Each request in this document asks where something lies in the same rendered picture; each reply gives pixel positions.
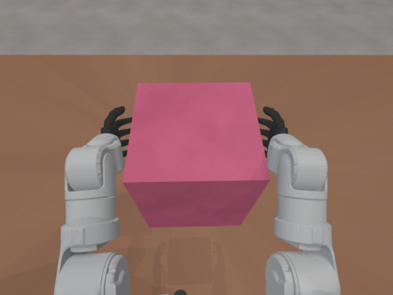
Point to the robot right hand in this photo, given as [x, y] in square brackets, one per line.
[276, 126]

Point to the robot left forearm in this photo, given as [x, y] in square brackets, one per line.
[89, 183]

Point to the robot right forearm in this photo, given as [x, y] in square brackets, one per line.
[302, 190]

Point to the right robot upper arm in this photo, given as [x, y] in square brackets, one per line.
[300, 273]

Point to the robot left hand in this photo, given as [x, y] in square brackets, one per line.
[111, 125]

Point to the left robot upper arm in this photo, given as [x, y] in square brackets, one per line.
[94, 274]

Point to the carton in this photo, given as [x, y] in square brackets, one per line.
[195, 154]

